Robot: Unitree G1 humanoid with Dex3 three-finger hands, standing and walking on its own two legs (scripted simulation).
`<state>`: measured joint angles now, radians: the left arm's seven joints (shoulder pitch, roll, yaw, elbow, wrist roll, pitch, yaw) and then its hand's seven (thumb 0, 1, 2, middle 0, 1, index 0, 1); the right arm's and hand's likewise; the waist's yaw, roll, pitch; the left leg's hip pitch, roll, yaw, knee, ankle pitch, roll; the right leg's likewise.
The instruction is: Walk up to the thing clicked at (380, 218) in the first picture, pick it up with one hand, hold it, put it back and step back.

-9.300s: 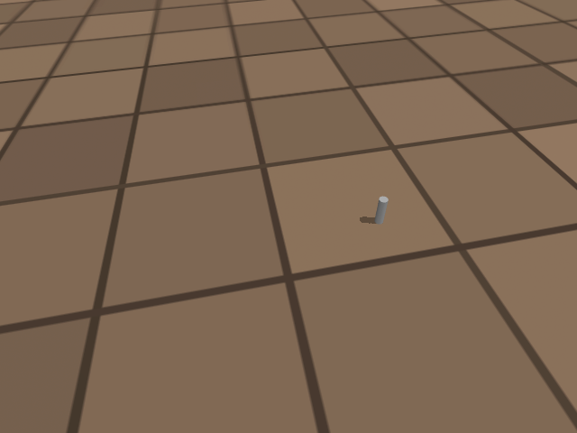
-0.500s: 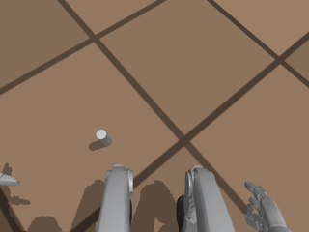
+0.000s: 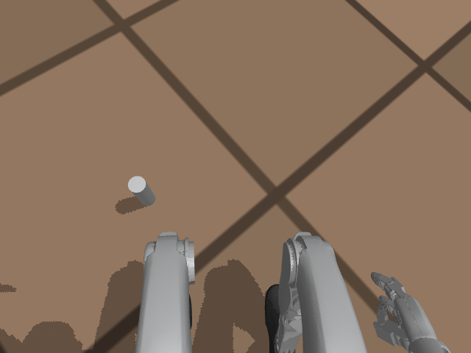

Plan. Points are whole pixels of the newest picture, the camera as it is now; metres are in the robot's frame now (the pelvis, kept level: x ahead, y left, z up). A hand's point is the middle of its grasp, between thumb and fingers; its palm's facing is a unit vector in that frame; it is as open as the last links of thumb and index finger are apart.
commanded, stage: go down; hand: left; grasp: from the side
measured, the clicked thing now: (142, 192) +0.45 +0.25 -0.35
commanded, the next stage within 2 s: approach in 0.78 s
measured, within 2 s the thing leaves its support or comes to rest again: neither
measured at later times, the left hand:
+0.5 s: hand out of the picture +0.35 +0.43 -0.03, palm faces +0.26 -0.96 -0.12, open 17.3 cm
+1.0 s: hand out of the picture +0.35 +0.44 -0.05, palm faces +0.27 -0.96 -0.10, open 17.5 cm
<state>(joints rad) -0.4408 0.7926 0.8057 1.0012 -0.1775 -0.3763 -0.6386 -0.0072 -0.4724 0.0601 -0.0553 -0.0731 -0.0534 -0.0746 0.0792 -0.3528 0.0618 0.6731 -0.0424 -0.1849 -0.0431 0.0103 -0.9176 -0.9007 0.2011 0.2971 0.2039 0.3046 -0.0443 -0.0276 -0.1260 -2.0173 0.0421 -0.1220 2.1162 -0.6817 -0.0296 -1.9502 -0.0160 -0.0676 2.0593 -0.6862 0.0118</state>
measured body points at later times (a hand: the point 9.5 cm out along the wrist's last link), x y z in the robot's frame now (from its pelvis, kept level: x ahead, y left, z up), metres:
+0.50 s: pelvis -0.01 +0.00 -0.04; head +0.19 +0.07 +0.36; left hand +0.33 +0.48 -0.02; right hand +0.16 -0.27 -0.14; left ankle +0.08 +0.13 -0.39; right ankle +0.09 -0.13 -0.39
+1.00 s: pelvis -0.01 +0.00 -0.06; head +0.20 +0.07 +0.33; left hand +0.33 +0.49 -0.04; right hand +0.16 -0.27 -0.16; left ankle +0.08 +0.13 -0.39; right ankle +0.09 -0.13 -0.39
